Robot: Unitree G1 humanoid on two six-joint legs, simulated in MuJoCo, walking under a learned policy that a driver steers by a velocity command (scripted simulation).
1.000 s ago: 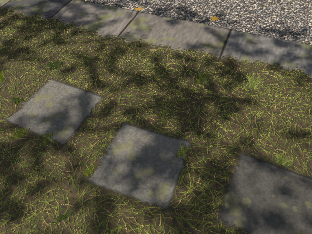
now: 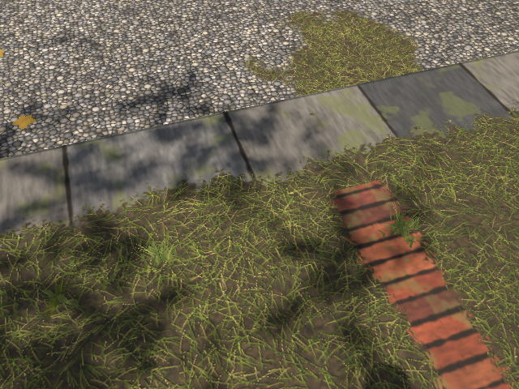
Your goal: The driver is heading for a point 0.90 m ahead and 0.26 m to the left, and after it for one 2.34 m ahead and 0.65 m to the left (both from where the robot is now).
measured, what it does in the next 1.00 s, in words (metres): walks ahead, turning left: right foot, then left foot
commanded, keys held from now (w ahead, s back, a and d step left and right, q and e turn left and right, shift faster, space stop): w+shift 0.14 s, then w+q+shift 0.86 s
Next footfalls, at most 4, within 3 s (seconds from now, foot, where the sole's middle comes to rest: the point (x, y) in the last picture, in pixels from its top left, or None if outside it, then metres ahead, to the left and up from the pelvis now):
0.24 right None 0.43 -0.12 -0.77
0.68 left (227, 278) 0.83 0.09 -0.77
1.12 right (201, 171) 1.27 0.17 -0.77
1.52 left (93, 159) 1.35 0.57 -0.77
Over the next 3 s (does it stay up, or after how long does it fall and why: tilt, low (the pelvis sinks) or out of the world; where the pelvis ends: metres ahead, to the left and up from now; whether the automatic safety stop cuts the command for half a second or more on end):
stays up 2.39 0.64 -0.18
